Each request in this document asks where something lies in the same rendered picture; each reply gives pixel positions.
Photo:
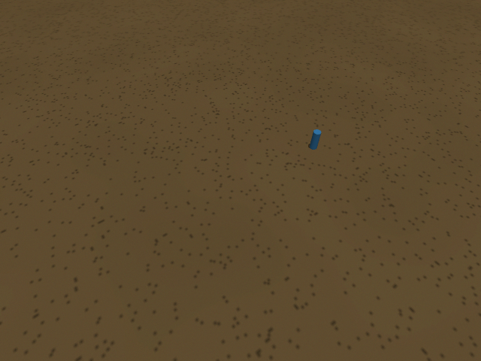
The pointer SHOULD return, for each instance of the can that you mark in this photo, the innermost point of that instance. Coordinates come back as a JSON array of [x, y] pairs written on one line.
[[315, 139]]

